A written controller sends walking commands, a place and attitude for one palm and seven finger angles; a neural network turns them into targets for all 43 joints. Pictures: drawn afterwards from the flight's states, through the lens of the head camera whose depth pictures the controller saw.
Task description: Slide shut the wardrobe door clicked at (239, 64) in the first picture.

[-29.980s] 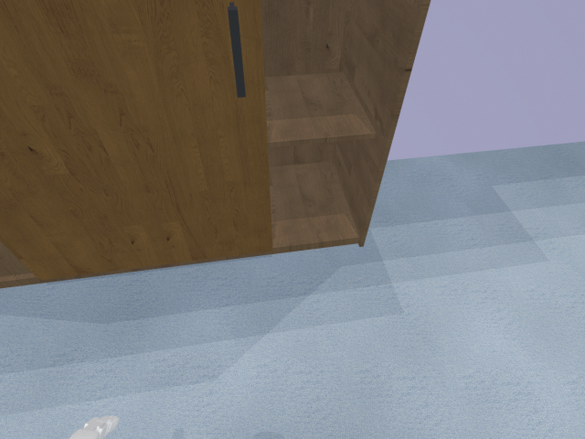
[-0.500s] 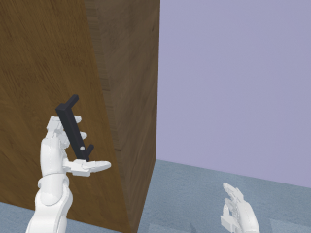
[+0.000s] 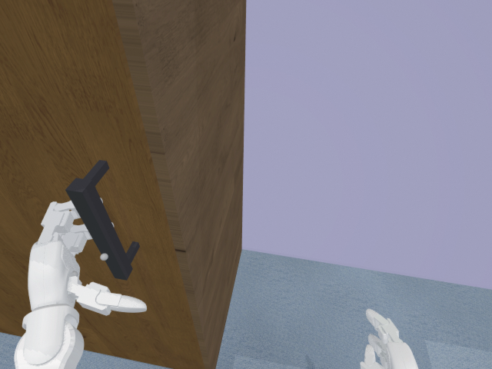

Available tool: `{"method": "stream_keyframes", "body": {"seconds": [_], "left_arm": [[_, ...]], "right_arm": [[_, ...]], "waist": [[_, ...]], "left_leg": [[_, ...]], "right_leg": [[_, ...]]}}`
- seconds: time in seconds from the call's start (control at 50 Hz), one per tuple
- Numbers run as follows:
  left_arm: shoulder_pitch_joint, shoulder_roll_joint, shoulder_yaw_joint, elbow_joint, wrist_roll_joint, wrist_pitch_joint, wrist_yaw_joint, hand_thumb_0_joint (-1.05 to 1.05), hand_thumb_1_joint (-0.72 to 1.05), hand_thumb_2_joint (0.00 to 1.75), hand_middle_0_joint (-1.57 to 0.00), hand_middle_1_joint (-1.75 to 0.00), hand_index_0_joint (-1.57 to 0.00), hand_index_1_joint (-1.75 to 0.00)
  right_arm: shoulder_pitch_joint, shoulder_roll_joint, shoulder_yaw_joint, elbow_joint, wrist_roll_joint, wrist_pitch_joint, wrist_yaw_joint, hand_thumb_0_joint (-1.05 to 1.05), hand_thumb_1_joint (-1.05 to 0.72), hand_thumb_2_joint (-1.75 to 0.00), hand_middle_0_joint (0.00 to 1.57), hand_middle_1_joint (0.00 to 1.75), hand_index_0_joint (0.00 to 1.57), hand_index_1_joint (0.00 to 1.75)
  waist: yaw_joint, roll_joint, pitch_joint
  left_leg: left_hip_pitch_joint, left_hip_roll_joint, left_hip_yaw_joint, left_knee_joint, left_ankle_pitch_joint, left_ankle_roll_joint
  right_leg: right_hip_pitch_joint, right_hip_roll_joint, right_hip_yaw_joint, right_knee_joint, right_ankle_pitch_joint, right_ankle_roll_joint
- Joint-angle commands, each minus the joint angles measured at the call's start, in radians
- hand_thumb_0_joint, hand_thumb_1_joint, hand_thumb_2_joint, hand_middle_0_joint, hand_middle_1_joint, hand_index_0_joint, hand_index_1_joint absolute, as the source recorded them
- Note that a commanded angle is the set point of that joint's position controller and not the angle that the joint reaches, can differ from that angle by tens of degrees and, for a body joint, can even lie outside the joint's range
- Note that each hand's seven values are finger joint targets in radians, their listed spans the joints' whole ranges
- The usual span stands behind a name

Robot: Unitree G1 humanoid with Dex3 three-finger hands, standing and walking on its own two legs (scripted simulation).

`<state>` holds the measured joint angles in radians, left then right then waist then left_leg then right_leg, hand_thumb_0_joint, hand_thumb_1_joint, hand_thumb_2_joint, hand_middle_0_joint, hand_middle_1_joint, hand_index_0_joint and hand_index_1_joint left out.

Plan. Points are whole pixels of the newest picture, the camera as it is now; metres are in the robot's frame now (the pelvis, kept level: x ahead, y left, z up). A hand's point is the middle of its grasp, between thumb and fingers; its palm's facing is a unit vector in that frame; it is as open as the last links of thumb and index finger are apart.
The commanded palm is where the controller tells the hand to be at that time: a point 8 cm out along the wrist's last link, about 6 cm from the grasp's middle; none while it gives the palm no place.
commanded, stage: slip the hand off the handle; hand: left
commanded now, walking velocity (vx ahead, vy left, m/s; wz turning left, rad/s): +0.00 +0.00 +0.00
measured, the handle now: (112, 225) +0.26 +0.23 +0.14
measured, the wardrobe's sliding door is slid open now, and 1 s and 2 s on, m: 0.00 0.00 0.00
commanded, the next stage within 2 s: draw the hand back to the body in 1.06 s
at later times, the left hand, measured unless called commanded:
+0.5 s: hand (75, 261) +0.21 +0.26 +0.12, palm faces +0.39 -0.91 -0.14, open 14.7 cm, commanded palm +0.14 +0.31 +0.13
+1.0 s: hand (34, 328) +0.12 +0.27 +0.12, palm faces +0.42 -0.89 -0.17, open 14.7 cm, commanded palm +0.05 +0.31 +0.13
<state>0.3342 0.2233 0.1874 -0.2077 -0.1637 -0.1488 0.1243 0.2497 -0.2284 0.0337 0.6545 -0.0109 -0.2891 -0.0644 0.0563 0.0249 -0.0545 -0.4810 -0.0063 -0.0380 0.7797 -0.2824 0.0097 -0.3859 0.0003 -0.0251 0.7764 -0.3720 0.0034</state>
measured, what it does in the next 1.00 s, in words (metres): stands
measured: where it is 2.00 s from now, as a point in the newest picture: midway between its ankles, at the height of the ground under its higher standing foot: outside the picture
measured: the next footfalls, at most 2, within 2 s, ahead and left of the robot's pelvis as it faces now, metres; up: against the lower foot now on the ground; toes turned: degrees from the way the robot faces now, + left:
none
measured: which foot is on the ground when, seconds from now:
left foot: down 0.00-1.00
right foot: down 0.00-1.00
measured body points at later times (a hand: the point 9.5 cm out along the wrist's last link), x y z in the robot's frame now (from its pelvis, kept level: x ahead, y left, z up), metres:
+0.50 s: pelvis +0.05 +0.01 +0.00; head +0.04 +0.01 +0.45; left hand +0.18 +0.31 +0.13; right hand +0.26 -0.20 -0.06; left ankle +0.08 +0.11 -0.71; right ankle +0.03 -0.13 -0.71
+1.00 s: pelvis +0.03 -0.02 -0.01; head -0.01 -0.03 +0.44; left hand +0.10 +0.31 +0.13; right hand +0.23 -0.23 -0.06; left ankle +0.08 +0.11 -0.71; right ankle +0.03 -0.13 -0.71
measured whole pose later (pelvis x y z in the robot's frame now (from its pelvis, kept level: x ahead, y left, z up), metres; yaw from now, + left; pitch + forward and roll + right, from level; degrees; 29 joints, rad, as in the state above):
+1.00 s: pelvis +0.03 -0.02 -0.01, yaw +1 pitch +1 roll -3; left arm 0.72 0.30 0.44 -0.30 -0.40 -0.27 -0.20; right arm 0.27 -0.22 0.02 0.63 0.04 -0.35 -0.14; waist 0.13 0.06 -0.13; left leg -0.54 0.02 -0.09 0.89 -0.37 -0.02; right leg -0.41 0.04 -0.08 0.82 -0.44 -0.02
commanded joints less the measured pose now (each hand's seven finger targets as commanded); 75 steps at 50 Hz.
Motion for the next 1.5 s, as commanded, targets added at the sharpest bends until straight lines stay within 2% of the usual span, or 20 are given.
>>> {"method": "stream_keyframes", "body": {"seconds": [0.0,0.08,0.14,0.26,0.32,0.38,0.42,0.46,0.64,0.82,0.96,1.04,1.16,1.18,1.2,1.22,1.28,1.36,1.42,1.48], "left_arm": [[-0.129,0.155,0.113,-0.26,-0.001,-0.08,-0.001,0.0,-0.55,0.2,-0.25,-1.15,-0.25,-1.15],[-0.027,0.145,0.135,-0.296,-0.027,-0.075,-0.025,0.0,-0.55,0.2,-0.25,-1.15,-0.25,-1.15],[0.051,0.152,0.168,-0.326,-0.039,-0.069,-0.043,0.0,-0.55,0.2,-0.25,-1.15,-0.25,-1.15],[0.122,0.132,0.16,-0.4,-0.068,-0.078,-0.104,0.0,-0.55,0.2,-0.25,-1.15,-0.25,-1.15],[0.102,0.157,0.181,-0.389,-0.081,-0.094,-0.131,0.0,-0.55,0.2,-0.25,-1.15,-0.25,-1.15],[0.19,0.163,0.215,-0.353,-0.108,-0.098,-0.166,0.0,-0.55,0.2,-0.25,-1.15,-0.25,-1.15],[0.247,0.179,0.243,-0.374,-0.122,-0.098,-0.186,0.0,-0.55,0.2,-0.25,-1.15,-0.25,-1.15],[0.275,0.176,0.245,-0.397,-0.137,-0.096,-0.2,0.0,-0.55,0.2,-0.25,-1.15,-0.25,-1.15],[0.373,0.212,0.325,-0.373,-0.193,-0.152,-0.219,0.0,-0.55,0.2,-0.25,-1.15,-0.25,-1.15],[0.336,0.265,0.367,-0.312,-0.247,-0.19,-0.308,0.0,-0.55,0.2,-0.25,-1.15,-0.25,-1.15],[0.392,0.275,0.379,-0.281,-0.25,-0.179,-0.329,0.0,-0.55,0.2,-0.25,-1.15,-0.25,-1.15],[0.444,0.284,0.396,-0.326,-0.246,-0.174,-0.326,0.0,-0.55,0.2,-0.25,-1.15,-0.25,-1.15],[0.421,0.245,0.373,-0.341,-0.26,-0.184,-0.326,0.0,-0.55,0.2,-0.25,-1.15,-0.25,-1.15],[0.438,0.337,0.296,-0.278,-0.166,-0.132,-0.411,0.0,-0.55,0.2,-0.25,-1.15,-0.25,-1.15],[0.379,0.34,0.301,-0.379,-0.18,-0.112,-0.447,0.0,-0.55,0.2,-0.25,-1.15,-0.25,-1.15],[0.356,0.367,0.32,-0.398,-0.179,-0.099,-0.46,0.0,-0.55,0.2,-0.25,-1.15,-0.25,-1.15],[0.342,0.348,0.293,-0.434,-0.2,-0.055,-0.514,0.0,-0.55,0.2,-0.25,-1.15,-0.25,-1.15],[0.339,0.383,0.391,-0.387,-0.279,-0.008,-0.578,0.0,-0.55,0.2,-0.25,-1.15,-0.25,-1.15],[0.307,0.372,0.439,-0.347,-0.34,0.04,-0.605,0.0,-0.55,0.2,-0.25,-1.15,-0.25,-1.15],[0.299,0.336,0.42,-0.349,-0.334,0.11,-0.584,0.0,-0.55,0.2,-0.25,-1.15,-0.25,-1.15]], "right_arm": [[-0.16,-0.118,-0.029,-0.188,0.005,-0.074,-0.009,0.0,-0.9,-0.9,0.2,0.3,0.2,0.3],[-0.137,-0.123,-0.028,-0.194,0.0,-0.068,-0.007,0.0,-0.9,-0.9,0.2,0.3,0.2,0.3],[-0.116,-0.122,-0.035,-0.198,-0.002,-0.061,-0.006,0.0,-0.9,-0.9,0.2,0.3,0.2,0.3],[-0.083,-0.123,-0.044,-0.201,-0.003,-0.044,0.002,0.0,-0.9,-0.9,0.2,0.3,0.2,0.3],[-0.073,-0.13,-0.047,-0.196,-0.001,-0.046,-0.003,0.0,-0.9,-0.9,0.2,0.3,0.2,0.3],[-0.078,-0.127,-0.051,-0.201,0.005,-0.04,-0.012,0.0,-0.9,-0.9,0.2,0.3,0.2,0.3],[-0.085,-0.122,-0.052,-0.213,0.012,-0.042,-0.013,0.0,-0.9,-0.9,0.2,0.3,0.2,0.3],[-0.087,-0.117,-0.053,-0.219,0.015,-0.044,-0.014,0.0,-0.9,-0.9,0.2,0.3,0.2,0.3],[-0.103,-0.11,-0.055,-0.224,0.032,-0.063,-0.035,0.0,-0.9,-0.9,0.2,0.3,0.2,0.3],[-0.114,-0.103,-0.051,-0.21,0.049,-0.109,-0.075,0.0,-0.9,-0.9,0.2,0.3,0.2,0.3],[-0.14,-0.086,-0.052,-0.2,0.05,-0.147,-0.086,0.0,-0.9,-0.9,0.2,0.3,0.2,0.3],[-0.154,-0.077,-0.052,-0.203,0.049,-0.158,-0.082,0.0,-0.9,-0.9,0.2,0.3,0.2,0.3],[-0.146,-0.09,-0.048,-0.196,0.046,-0.17,-0.083,0.0,-0.9,-0.9,0.2,0.3,0.2,0.3],[-0.119,-0.11,-0.045,-0.195,0.063,-0.178,-0.074,0.0,-0.9,-0.9,0.2,0.3,0.2,0.3],[-0.124,-0.111,-0.043,-0.225,0.068,-0.184,-0.074,0.0,-0.9,-0.9,0.2,0.3,0.2,0.3],[-0.124,-0.105,-0.04,-0.223,0.07,-0.193,-0.076,0.0,-0.9,-0.9,0.2,0.3,0.2,0.3],[-0.136,-0.112,-0.031,-0.238,0.08,-0.221,-0.079,0.0,-0.9,-0.9,0.2,0.3,0.2,0.3],[-0.156,-0.118,-0.021,-0.25,0.096,-0.244,-0.076,0.0,-0.9,-0.9,0.2,0.3,0.2,0.3],[-0.168,-0.114,-0.006,-0.264,0.106,-0.249,-0.068,0.0,-0.9,-0.9,0.2,0.3,0.2,0.3],[-0.168,-0.111,-0.003,-0.277,0.109,-0.231,-0.05,0.0,-0.9,-0.9,0.2,0.3,0.2,0.3]], "waist": [[0.015,0.037,-0.035],[0.026,0.015,-0.075],[0.039,0.03,-0.127],[0.038,0.064,-0.191],[0.024,0.039,-0.179],[0.039,0.004,-0.171],[0.061,0.041,-0.209],[0.063,0.05,-0.204],[0.07,0.044,-0.105],[0.057,0.011,-0.025],[0.079,0.012,0.02],[0.094,0.05,0.002],[0.084,0.044,0.002],[0.044,0.094,-0.018],[0.051,0.15,-0.056],[0.054,0.145,-0.077],[0.049,0.106,-0.069],[0.064,0.045,-0.057],[0.078,0.105,-0.05],[0.081,0.15,-0.02]], "left_leg": [[0.066,0.004,-0.025,-0.198,-0.299,0.017],[0.083,0.012,-0.036,-0.178,-0.153,0.013],[0.113,0.016,-0.031,-0.148,0.009,-0.001],[0.161,0.022,-0.025,-0.083,0.266,-0.031],[0.145,0.023,-0.034,-0.072,0.243,-0.03],[0.112,0.013,-0.025,-0.071,0.196,-0.021],[0.118,0.008,-0.017,-0.066,0.237,-0.026],[0.119,0.008,-0.015,-0.057,0.253,-0.027],[0.033,-0.004,-0.008,-0.054,0.062,-0.01],[-0.024,-0.009,0.003,-0.002,-0.069,0.014],[-0.036,-0.003,-0.002,0.017,-0.09,0.014],[-0.017,-0.003,-0.003,0.009,-0.062,0.015],[0.002,-0.004,-0.016,-0.013,-0.04,0.012],[0.01,0.014,-0.014,-0.031,-0.043,0.021],[0.027,0.008,-0.019,-0.043,-0.031,0.026],[0.043,0.008,-0.027,-0.057,-0.021,0.023],[0.094,0.015,-0.049,-0.088,-0.01,0.017],[0.108,0.021,-0.057,-0.114,0.002,-0.006],[0.126,0.02,-0.053,-0.139,-0.01,-0.024],[0.125,0.021,-0.051,-0.174,-0.05,-0.033]], "right_leg": [[-0.114,0.001,-0.01,-0.17,-0.171,-0.028],[-0.099,0.009,-0.03,-0.125,-0.031,-0.033],[-0.08,0.011,-0.042,-0.095,0.077,-0.036],[-0.094,0.012,-0.056,-0.053,0.199,-0.034],[-0.115,0.016,-0.056,-0.05,0.186,-0.032],[-0.101,0.017,-0.056,-0.057,0.178,-0.034],[-0.07,0.014,-0.057,-0.047,0.208,-0.039],[-0.075,0.016,-0.059,-0.043,0.221,-0.038],[-0.119,0.028,-0.044,-0.075,0.087,-0.044],[-0.143,0.003,0.062,-0.209,-0.151,-0.042],[-0.134,-0.023,0.113,-0.265,-0.257,-0.041],[-0.119,-0.012,0.084,-0.235,-0.207,-0.048],[-0.135,0.019,0.021,-0.171,-0.102,-0.05],[-0.12,0.023,0.047,-0.164,-0.072,-0.053],[-0.098,0.023,0.039,-0.152,-0.036,-0.053],[-0.084,0.028,0.025,-0.142,-0.011,-0.056],[-0.086,0.049,-0.015,-0.125,0.033,-0.052],[-0.054,0.072,-0.039,-0.123,0.049,-0.05],[-0.047,0.075,-0.052,-0.12,0.049,-0.05],[-0.053,0.072,-0.057,-0.121,0.044,-0.045]]}}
